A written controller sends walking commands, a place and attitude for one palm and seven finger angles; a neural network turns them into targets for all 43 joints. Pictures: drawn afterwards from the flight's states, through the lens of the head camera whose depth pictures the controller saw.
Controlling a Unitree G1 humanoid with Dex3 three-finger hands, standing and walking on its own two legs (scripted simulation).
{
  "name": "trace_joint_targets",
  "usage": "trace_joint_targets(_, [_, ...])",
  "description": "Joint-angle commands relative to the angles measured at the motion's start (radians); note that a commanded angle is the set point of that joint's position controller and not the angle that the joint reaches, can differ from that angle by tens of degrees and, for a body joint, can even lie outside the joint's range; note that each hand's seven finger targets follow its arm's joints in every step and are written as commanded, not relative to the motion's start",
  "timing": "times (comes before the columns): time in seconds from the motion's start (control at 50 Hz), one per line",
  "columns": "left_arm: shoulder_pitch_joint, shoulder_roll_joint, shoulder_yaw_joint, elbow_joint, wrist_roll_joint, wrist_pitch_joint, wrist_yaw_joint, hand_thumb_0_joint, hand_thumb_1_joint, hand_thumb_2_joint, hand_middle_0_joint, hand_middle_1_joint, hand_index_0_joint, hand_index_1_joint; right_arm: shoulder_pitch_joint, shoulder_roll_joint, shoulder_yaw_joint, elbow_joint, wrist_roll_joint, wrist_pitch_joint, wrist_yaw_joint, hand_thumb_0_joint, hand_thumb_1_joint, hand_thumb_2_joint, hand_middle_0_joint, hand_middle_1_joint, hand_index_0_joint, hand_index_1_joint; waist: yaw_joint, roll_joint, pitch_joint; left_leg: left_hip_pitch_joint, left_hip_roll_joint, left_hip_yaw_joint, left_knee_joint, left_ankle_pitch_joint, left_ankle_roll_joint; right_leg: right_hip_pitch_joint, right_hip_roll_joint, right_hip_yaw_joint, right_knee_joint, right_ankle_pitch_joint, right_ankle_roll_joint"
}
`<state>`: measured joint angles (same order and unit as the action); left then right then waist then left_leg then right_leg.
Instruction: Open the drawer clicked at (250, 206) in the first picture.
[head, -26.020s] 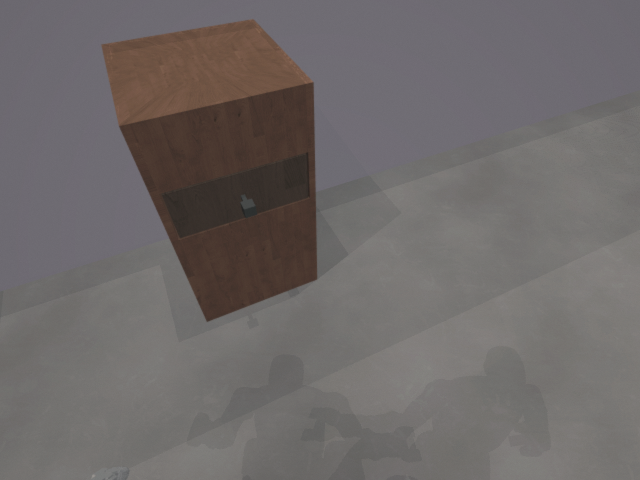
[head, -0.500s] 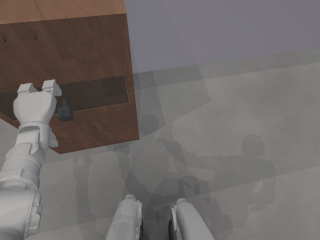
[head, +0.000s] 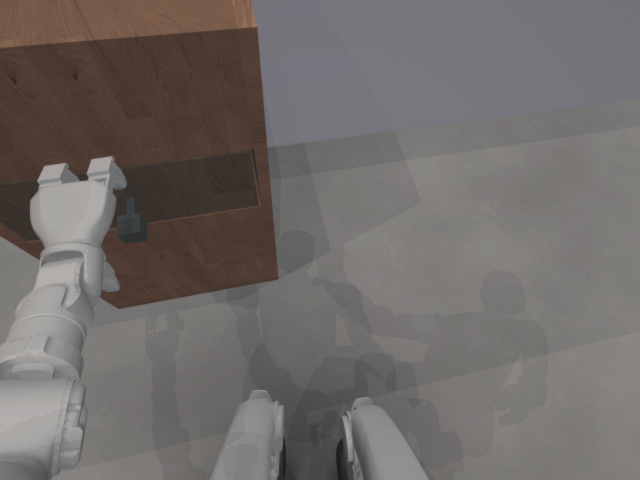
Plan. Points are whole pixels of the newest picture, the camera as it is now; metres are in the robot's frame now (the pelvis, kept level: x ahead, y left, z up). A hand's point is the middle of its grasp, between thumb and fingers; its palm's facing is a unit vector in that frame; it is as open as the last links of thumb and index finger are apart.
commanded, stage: lower the fingers behind the handle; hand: left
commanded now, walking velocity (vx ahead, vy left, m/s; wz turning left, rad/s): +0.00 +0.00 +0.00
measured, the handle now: (132, 218) +0.48 +0.29 -0.12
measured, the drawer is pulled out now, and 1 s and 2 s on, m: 0.00 0.00 0.00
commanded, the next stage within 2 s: lift the fingers back up to retry in 1.62 s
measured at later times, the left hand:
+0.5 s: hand (108, 238) +0.43 +0.30 -0.09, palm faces -0.07 +0.00 -1.00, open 13.8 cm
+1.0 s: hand (110, 241) +0.44 +0.31 -0.11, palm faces -0.02 +0.00 -1.00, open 13.6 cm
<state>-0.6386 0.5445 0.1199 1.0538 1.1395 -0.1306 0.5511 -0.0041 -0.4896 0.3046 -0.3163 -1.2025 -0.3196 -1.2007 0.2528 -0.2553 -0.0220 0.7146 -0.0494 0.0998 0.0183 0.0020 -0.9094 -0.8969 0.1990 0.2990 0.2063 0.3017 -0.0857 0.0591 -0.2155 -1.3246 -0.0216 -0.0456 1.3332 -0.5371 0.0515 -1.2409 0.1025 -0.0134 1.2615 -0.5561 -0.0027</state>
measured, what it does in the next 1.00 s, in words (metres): lowers itself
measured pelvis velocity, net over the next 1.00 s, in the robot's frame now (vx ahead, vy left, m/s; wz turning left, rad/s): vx -0.02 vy -0.01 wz -0.01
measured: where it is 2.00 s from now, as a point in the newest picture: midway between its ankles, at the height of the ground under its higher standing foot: outside the picture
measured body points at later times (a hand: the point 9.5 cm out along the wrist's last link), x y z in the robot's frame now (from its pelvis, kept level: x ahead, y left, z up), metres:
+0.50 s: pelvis -0.01 -0.01 -0.03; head +0.16 +0.01 +0.39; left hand +0.43 +0.30 -0.03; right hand +0.05 -0.28 -0.16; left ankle +0.03 +0.08 -0.61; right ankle +0.01 -0.12 -0.61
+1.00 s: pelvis -0.02 -0.01 -0.06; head +0.16 +0.01 +0.35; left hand +0.43 +0.30 -0.05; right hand +0.05 -0.28 -0.19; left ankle +0.03 +0.08 -0.61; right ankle +0.01 -0.12 -0.61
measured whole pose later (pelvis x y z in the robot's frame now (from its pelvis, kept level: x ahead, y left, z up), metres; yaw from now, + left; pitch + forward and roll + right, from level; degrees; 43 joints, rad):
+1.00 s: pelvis -0.02 -0.01 -0.06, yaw -1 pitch +35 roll -5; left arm -0.73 0.61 0.13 1.09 1.14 -0.12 0.55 0.00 -0.49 0.30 -0.32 -1.22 -0.33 -1.29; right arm 0.23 -0.26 0.00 0.70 -0.05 0.06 0.02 0.00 -0.91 -0.90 0.20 0.30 0.21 0.30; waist -0.08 0.05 -0.23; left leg -1.58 -0.02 -0.06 1.56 -0.59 0.04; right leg -1.50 0.11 -0.05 1.51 -0.62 -0.02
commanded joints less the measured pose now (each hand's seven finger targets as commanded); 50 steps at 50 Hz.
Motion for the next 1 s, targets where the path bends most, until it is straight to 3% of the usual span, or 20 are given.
trace_joint_targets(0.0, [-0.322,0.276,0.057,-0.171,-0.011,0.021,0.051,0.0,-0.5,0.3,-0.3,-1.2,-0.3,-1.2,0.147,-0.186,-0.069,-0.046,-0.003,-0.007,-0.005,0.0,-0.9,-0.9,0.2,0.3,0.2,0.3,-0.002,0.116,-0.501,0.562,0.037,-0.039,-0.162,0.432,-0.022,0.103,-0.004,-0.044,-0.135,0.286,-0.045])
trace_joint_targets(0.02, [-0.308,0.276,0.056,-0.163,-0.008,0.025,0.049,0.0,-0.5,0.3,-0.3,-1.2,-0.3,-1.2,0.146,-0.185,-0.068,-0.048,-0.002,-0.005,-0.004,0.0,-0.9,-0.9,0.2,0.3,0.2,0.3,0.005,0.123,-0.495,0.56,0.036,-0.04,-0.165,0.436,-0.025,0.104,-0.004,-0.045,-0.134,0.288,-0.046])
trace_joint_targets(0.06, [-0.292,0.235,0.035,-0.137,-0.022,0.029,0.037,0.0,-0.5,0.3,-0.3,-1.2,-0.3,-1.2,0.146,-0.182,-0.068,-0.046,-0.003,-0.009,-0.001,0.0,-0.9,-0.9,0.2,0.3,0.2,0.3,-0.007,0.099,-0.48,0.543,0.036,-0.039,-0.163,0.418,-0.019,0.103,-0.004,-0.044,-0.138,0.283,-0.045])
trace_joint_targets(0.12, [-0.341,0.253,0.024,-0.106,-0.009,0.022,0.031,0.0,-0.5,0.3,-0.3,-1.2,-0.3,-1.2,0.142,-0.186,-0.062,-0.042,-0.001,-0.014,-0.008,0.0,-0.9,-0.9,0.2,0.3,0.2,0.3,-0.027,0.065,-0.419,0.451,0.032,-0.032,-0.145,0.33,-0.01,0.08,-0.006,-0.038,-0.137,0.242,-0.041])
trace_joint_targets(0.22, [-0.364,0.298,0.059,-0.123,0.011,-0.014,0.045,0.0,-0.5,0.3,-0.3,-1.2,-0.3,-1.2,0.141,-0.189,-0.062,-0.043,-0.009,-0.022,-0.008,0.0,-0.9,-0.9,0.2,0.3,0.2,0.3,-0.014,0.11,-0.455,0.43,0.031,-0.036,-0.108,0.324,-0.013,0.031,-0.005,-0.036,-0.093,0.221,-0.048])
trace_joint_targets(0.3, [-0.354,0.281,0.065,-0.132,0.009,-0.01,0.066,0.0,-0.5,0.3,-0.3,-1.2,-0.3,-1.2,0.148,-0.187,-0.069,-0.041,-0.014,-0.024,0.001,0.0,-0.9,-0.9,0.2,0.3,0.2,0.3,-0.01,0.137,-0.5,0.462,0.036,-0.04,-0.083,0.373,-0.018,0.003,-0.002,-0.04,-0.065,0.242,-0.047])
trace_joint_targets(0.34, [-0.326,0.3,0.082,-0.112,0.001,0.008,0.07,0.0,-0.5,0.3,-0.3,-1.2,-0.3,-1.2,0.151,-0.189,-0.065,-0.041,-0.012,-0.021,0.005,0.0,-0.9,-0.9,0.2,0.3,0.2,0.3,0.0,0.11,-0.531,0.429,0.03,-0.031,-0.072,0.374,-0.013,0.041,0.0,-0.036,-0.055,0.262,-0.045])
trace_joint_targets(0.38, [-0.351,0.298,0.069,-0.089,-0.004,0.027,0.065,0.0,-0.5,0.3,-0.3,-1.2,-0.3,-1.2,0.157,-0.19,-0.063,-0.036,-0.008,-0.024,0.006,0.0,-0.9,-0.9,0.2,0.3,0.2,0.3,-0.02,0.071,-0.509,0.381,0.028,-0.023,-0.06,0.348,-0.005,0.051,-0.001,-0.032,-0.057,0.267,-0.036])
trace_joint_targets(0.4, [-0.359,0.326,0.079,-0.073,-0.005,0.038,0.061,0.0,-0.5,0.3,-0.3,-1.2,-0.3,-1.2,0.156,-0.195,-0.059,-0.034,-0.007,-0.025,0.003,0.0,-0.9,-0.9,0.2,0.3,0.2,0.3,-0.023,0.055,-0.487,0.346,0.026,-0.017,-0.054,0.321,-0.002,0.06,-0.002,-0.028,-0.059,0.261,-0.035])
trace_joint_targets(0.52, [-0.398,0.365,0.08,-0.152,-0.003,-0.004,0.019,0.0,-0.5,0.3,-0.3,-1.2,-0.3,-1.2,0.148,-0.189,-0.054,-0.037,-0.005,-0.04,-0.008,0.0,-0.9,-0.9,0.2,0.3,0.2,0.3,-0.016,0.111,-0.548,0.329,0.025,-0.016,-0.017,0.301,-0.001,0.043,0.0,-0.018,-0.025,0.245,-0.039])
trace_joint_targets(0.54, [-0.377,0.322,0.054,-0.136,-0.005,-0.006,0.017,0.0,-0.5,0.3,-0.3,-1.2,-0.3,-1.2,0.15,-0.185,-0.056,-0.037,-0.005,-0.041,-0.008,0.0,-0.9,-0.9,0.2,0.3,0.2,0.3,-0.024,0.101,-0.538,0.319,0.022,-0.013,-0.011,0.294,0.001,0.037,0.003,-0.019,-0.025,0.241,-0.038])
trace_joint_targets(0.62, [-0.354,0.335,0.07,-0.106,-0.01,-0.013,0.017,0.0,-0.5,0.3,-0.3,-1.2,-0.3,-1.2,0.144,-0.188,-0.052,-0.037,-0.006,-0.042,-0.007,0.0,-0.9,-0.9,0.2,0.3,0.2,0.3,-0.021,0.084,-0.487,0.271,0.024,-0.017,0.006,0.271,0.001,-0.005,0.003,-0.022,-0.009,0.217,-0.04])
trace_joint_targets(0.66, [-0.386,0.314,0.051,-0.105,-0.009,-0.013,0.018,0.0,-0.5,0.3,-0.3,-1.2,-0.3,-1.2,0.148,-0.186,-0.052,-0.034,-0.008,-0.045,-0.004,0.0,-0.9,-0.9,0.2,0.3,0.2,0.3,-0.032,0.096,-0.483,0.268,0.024,-0.02,0.01,0.258,0.0,-0.027,0.001,-0.027,-0.002,0.202,-0.041])
trace_joint_targets(0.7, [-0.369,0.324,0.059,-0.092,-0.001,-0.005,0.024,0.0,-0.5,0.3,-0.3,-1.2,-0.3,-1.2,0.15,-0.191,-0.053,-0.034,-0.008,-0.042,-0.003,0.0,-0.9,-0.9,0.2,0.3,0.2,0.3,-0.022,0.097,-0.49,0.27,0.024,-0.024,0.016,0.259,-0.003,-0.045,0.003,-0.031,0.01,0.194,-0.043])
trace_joint_targets(0.76, [-0.374,0.285,0.034,-0.072,-0.007,0.013,0.022,0.0,-0.5,0.3,-0.3,-1.2,-0.3,-1.2,0.149,-0.189,-0.052,-0.036,-0.008,-0.044,0.0,0.0,-0.9,-0.9,0.2,0.3,0.2,0.3,-0.035,0.083,-0.481,0.258,0.024,-0.027,0.02,0.244,-0.002,-0.064,0.001,-0.034,0.014,0.181,-0.041])
trace_joint_targets(0.8, [-0.385,0.294,0.029,-0.062,-0.006,0.024,0.015,0.0,-0.5,0.3,-0.3,-1.2,-0.3,-1.2,0.15,-0.191,-0.05,-0.038,-0.005,-0.044,-0.002,0.0,-0.9,-0.9,0.2,0.3,0.2,0.3,-0.035,0.07,-0.485,0.23,0.021,-0.023,0.03,0.216,0.001,-0.061,0.001,-0.033,0.019,0.164,-0.038])
trace_joint_targets(0.86, [-0.404,0.359,0.076,-0.131,-0.008,0.001,0.004,0.0,-0.5,0.3,-0.3,-1.2,-0.3,-1.2,0.141,-0.191,-0.048,-0.043,-0.008,-0.048,-0.005,0.0,-0.9,-0.9,0.2,0.3,0.2,0.3,-0.017,0.092,-0.544,0.231,0.023,-0.021,0.048,0.227,0.002,-0.042,0.002,-0.023,0.039,0.175,-0.041])
trace_joint_targets(0.9, [-0.371,0.3,0.032,-0.087,0.007,0.006,0.003,0.0,-0.5,0.3,-0.3,-1.2,-0.3,-1.2,0.142,-0.187,-0.049,-0.042,-0.006,-0.047,-0.004,0.0,-0.9,-0.9,0.2,0.3,0.2,0.3,-0.03,0.099,-0.494,0.228,0.023,-0.027,0.049,0.21,-0.003,-0.099,0.004,-0.035,0.044,0.147,-0.043])
trace_joint_targets(0.94, [-0.389,0.308,0.03,-0.065,0.005,0.013,0.003,0.0,-0.5,0.3,-0.3,-1.2,-0.3,-1.2,0.138,-0.189,-0.044,-0.042,-0.006,-0.049,-0.005,0.0,-0.9,-0.9,0.2,0.3,0.2,0.3,-0.04,0.065,-0.444,0.173,0.024,-0.024,0.059,0.167,0.001,-0.111,0.003,-0.034,0.043,0.121,-0.039])
trace_joint_targets(0.98, [-0.379,0.309,0.032,-0.057,0.003,0.017,-0.001,0.0,-0.5,0.3,-0.3,-1.2,-0.3,-1.2,0.142,-0.189,-0.044,-0.045,-0.005,-0.051,-0.003,0.0,-0.9,-0.9,0.2,0.3,0.2,0.3,-0.034,0.065,-0.478,0.166,0.021,-0.02,0.067,0.169,0.003,-0.098,0.0,-0.033,0.053,0.127,-0.038])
